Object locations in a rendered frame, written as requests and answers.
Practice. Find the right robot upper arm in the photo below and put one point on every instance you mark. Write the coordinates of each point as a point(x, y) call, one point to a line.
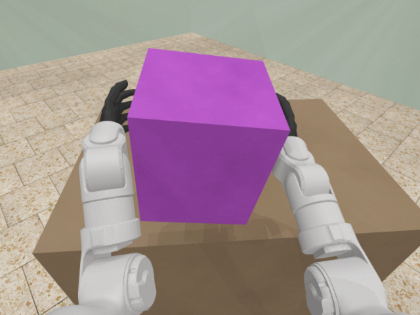
point(345, 286)

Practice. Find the pedestal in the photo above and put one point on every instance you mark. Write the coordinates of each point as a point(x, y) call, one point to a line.
point(255, 268)

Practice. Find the left robot upper arm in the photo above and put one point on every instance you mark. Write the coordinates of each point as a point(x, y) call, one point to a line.
point(116, 285)

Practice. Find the right robot forearm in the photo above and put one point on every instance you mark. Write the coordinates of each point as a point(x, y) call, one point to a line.
point(322, 228)

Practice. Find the robot left hand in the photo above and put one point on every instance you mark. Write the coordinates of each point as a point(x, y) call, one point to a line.
point(113, 107)

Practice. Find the robot right hand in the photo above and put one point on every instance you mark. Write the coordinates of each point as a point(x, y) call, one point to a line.
point(289, 115)

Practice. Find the carton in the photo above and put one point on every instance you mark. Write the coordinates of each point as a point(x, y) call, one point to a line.
point(205, 133)

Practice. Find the left robot forearm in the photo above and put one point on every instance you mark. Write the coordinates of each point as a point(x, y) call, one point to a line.
point(106, 191)

